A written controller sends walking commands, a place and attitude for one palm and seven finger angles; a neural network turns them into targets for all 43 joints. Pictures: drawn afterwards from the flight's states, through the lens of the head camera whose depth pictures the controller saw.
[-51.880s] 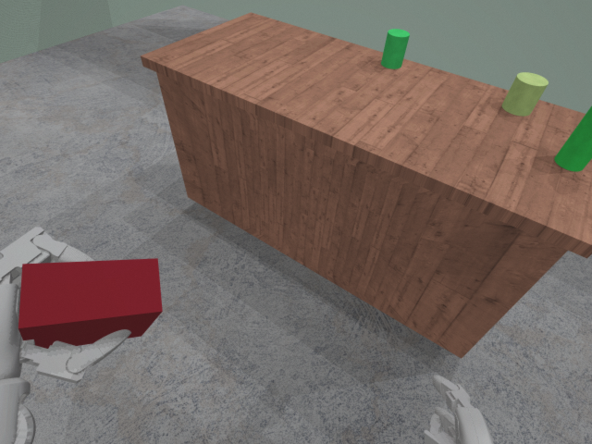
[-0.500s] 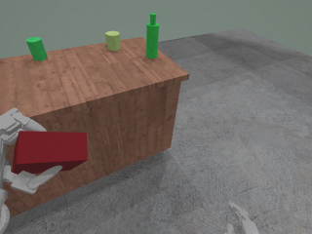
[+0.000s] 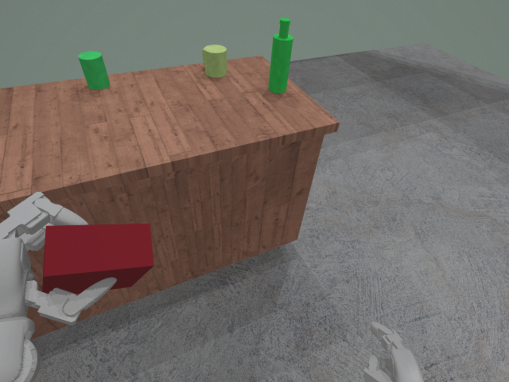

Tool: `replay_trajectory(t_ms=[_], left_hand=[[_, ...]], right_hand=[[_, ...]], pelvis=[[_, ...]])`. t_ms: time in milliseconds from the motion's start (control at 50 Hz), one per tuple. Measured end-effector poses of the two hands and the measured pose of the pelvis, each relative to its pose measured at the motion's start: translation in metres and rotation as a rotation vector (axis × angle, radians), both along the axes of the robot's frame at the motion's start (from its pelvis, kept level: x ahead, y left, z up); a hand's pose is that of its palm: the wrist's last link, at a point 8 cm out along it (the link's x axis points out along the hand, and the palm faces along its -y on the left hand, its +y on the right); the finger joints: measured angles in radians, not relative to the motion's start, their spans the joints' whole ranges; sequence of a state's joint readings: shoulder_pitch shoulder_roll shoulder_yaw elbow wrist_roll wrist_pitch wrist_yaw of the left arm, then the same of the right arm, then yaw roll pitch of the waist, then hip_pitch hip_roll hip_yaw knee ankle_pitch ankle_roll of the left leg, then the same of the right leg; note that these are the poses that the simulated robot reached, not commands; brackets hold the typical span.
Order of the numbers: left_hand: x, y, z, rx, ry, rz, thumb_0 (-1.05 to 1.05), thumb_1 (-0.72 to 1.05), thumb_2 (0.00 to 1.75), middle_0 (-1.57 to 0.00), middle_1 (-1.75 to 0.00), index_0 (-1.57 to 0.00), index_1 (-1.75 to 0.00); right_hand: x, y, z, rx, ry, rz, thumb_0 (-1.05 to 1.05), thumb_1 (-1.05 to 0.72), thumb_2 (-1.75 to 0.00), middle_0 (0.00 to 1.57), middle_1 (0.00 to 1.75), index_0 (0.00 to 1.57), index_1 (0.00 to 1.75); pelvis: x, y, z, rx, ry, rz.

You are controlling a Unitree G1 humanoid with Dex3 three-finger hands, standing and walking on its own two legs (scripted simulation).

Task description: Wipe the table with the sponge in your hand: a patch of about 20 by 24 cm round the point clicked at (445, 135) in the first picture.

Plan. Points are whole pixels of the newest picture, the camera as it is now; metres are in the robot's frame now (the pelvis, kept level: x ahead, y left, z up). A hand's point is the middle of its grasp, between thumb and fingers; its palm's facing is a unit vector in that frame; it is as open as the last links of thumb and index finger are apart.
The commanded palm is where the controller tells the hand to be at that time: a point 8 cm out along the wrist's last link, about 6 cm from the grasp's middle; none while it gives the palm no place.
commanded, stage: stop stepping back and stand still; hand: left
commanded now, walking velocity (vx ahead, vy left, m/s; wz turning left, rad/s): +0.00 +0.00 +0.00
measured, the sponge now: (110, 260) +0.23 +0.21 +0.13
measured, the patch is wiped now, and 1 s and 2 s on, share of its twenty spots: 1.00 1.00 1.00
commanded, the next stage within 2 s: stand and wait in 0.36 s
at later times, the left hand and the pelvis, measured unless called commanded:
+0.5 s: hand (84, 239) +0.24 +0.24 +0.16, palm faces +0.39 -0.85 -0.34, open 9.7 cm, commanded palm +0.19 +0.28 +0.19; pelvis +0.03 +0.00 +0.01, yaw +0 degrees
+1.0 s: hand (91, 239) +0.24 +0.23 +0.16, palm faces +0.39 -0.85 -0.36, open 9.7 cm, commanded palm +0.19 +0.27 +0.19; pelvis +0.03 -0.01 +0.01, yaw +0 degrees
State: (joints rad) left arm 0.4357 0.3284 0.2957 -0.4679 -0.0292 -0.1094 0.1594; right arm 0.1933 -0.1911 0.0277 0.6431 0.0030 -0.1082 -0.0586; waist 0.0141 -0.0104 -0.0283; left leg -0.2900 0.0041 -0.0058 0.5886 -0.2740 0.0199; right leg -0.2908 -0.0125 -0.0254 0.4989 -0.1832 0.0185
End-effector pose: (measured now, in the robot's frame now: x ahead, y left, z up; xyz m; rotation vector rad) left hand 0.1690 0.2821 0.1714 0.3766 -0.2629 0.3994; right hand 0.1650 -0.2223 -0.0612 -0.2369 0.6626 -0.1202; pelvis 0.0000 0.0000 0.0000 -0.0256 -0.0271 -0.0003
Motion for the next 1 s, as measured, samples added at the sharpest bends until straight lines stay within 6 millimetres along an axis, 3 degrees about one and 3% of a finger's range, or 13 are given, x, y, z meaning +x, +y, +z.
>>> replay_trajectory(t_ms=[160, 380, 1000], left_hand=[[0.018, 0.004, -0.001, 0.017, 0.038, -0.017, -0.01, -0.51, 1.08, -0.75, -1.40, -0.80, -1.36], [0.025, -0.001, 0.004, 0.017, 0.035, -0.019, -0.01, -0.51, 1.08, -0.75, -1.40, -0.80, -1.37], [0.029, -0.013, 0.003, 0.027, 0.083, -0.005, -0.01, -0.51, 1.08, -0.75, -1.40, -0.80, -1.37]], right_hand=[[0.018, 0.008, 0.010, 0.012, -0.023, -0.004, 0.01, -0.90, -0.90, 0.20, 0.30, 0.21, 0.30], [0.034, 0.001, 0.009, 0.006, -0.005, 0.002, 0.01, -0.90, -0.90, 0.20, 0.30, 0.21, 0.30], [0.029, -0.016, 0.001, 0.015, 0.033, -0.025, 0.01, -0.90, -0.90, 0.20, 0.30, 0.20, 0.30]], pelvis=[[0.014, 0.003, 0.005, 0.011, 0.006, -0.004], [0.024, 0.000, 0.007, 0.009, 0.011, -0.004], [0.027, -0.009, 0.009, 0.012, 0.024, -0.003]])
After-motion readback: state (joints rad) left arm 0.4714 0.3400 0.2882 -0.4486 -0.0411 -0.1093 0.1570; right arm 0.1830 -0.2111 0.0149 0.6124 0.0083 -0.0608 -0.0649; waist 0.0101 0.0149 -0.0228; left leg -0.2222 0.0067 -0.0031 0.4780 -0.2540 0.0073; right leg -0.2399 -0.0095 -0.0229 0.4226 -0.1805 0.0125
